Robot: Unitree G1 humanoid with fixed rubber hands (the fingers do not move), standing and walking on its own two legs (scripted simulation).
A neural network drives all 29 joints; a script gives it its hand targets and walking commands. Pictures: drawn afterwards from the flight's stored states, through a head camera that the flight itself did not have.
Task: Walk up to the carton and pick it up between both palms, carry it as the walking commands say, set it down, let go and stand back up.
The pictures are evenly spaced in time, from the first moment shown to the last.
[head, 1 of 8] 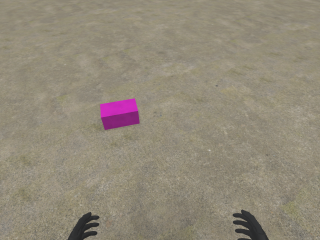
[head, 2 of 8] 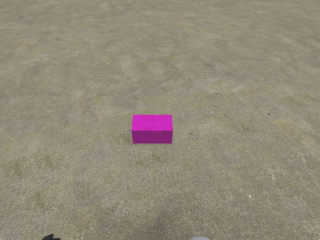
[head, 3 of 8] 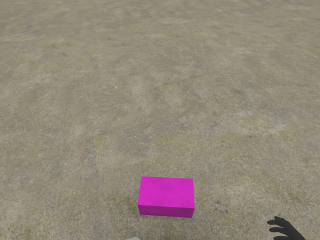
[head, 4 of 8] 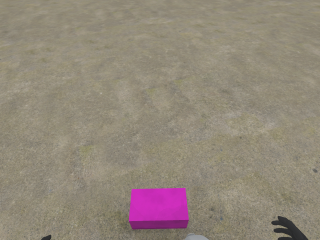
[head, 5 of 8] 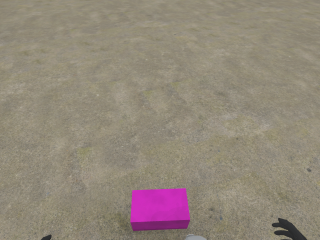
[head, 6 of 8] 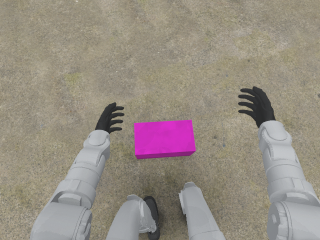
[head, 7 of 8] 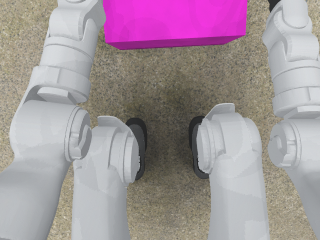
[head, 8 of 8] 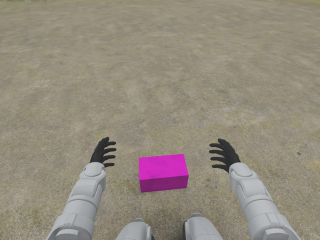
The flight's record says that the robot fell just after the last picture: yes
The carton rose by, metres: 0.02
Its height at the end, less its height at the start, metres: +0.00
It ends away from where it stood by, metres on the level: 0.02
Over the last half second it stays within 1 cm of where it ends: yes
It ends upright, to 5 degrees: yes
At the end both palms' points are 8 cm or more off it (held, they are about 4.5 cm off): yes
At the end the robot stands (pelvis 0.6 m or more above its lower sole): yes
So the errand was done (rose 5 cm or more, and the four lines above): no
